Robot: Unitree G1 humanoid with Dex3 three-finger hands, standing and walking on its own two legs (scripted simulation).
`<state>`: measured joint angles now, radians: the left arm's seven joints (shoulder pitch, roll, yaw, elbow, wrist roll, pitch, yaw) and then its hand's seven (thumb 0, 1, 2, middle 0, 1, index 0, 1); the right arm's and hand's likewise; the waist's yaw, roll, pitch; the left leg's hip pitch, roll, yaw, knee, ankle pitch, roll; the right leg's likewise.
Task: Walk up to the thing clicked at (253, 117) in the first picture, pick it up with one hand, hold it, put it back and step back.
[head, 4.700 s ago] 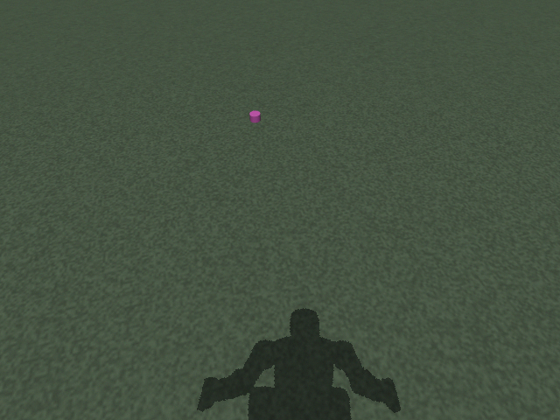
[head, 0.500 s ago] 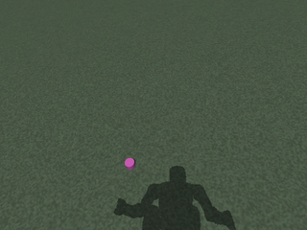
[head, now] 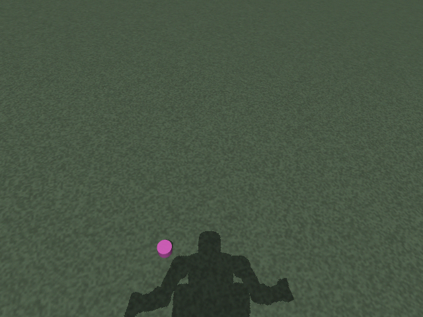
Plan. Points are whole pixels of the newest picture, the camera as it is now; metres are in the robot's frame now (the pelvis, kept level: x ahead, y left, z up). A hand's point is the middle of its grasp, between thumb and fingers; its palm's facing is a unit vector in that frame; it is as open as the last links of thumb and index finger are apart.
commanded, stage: walk up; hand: left
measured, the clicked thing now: (164, 248) +0.55 +0.20 -0.74
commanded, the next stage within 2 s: none
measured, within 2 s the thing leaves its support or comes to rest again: neither
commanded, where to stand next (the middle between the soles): +0.16 +0.00 m, yaw +0 degrees
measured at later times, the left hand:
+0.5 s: hand out of the picture +0.14 +0.24 -0.13, palm faces -0.04 -0.92 -0.39, open 7.4 cm
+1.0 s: hand out of the picture +0.17 +0.25 -0.15, palm faces -0.05 -0.94 -0.35, open 7.4 cm
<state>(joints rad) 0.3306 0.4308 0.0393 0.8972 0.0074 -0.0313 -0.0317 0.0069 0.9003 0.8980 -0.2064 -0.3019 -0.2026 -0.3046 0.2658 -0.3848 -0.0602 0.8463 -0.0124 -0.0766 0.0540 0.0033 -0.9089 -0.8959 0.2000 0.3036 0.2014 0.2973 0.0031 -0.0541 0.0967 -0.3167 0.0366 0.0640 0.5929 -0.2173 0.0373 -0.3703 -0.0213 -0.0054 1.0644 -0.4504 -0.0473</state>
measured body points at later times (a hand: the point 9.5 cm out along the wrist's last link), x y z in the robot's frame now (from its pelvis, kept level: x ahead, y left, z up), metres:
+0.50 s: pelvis +0.06 -0.02 +0.00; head +0.08 -0.04 +0.45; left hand +0.14 +0.28 -0.11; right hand +0.13 -0.33 -0.14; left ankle +0.07 +0.11 -0.70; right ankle +0.14 -0.14 -0.73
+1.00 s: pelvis +0.09 -0.01 +0.00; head +0.10 -0.01 +0.45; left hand +0.17 +0.30 -0.13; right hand +0.15 -0.33 -0.12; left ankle +0.08 +0.11 -0.73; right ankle +0.13 -0.14 -0.73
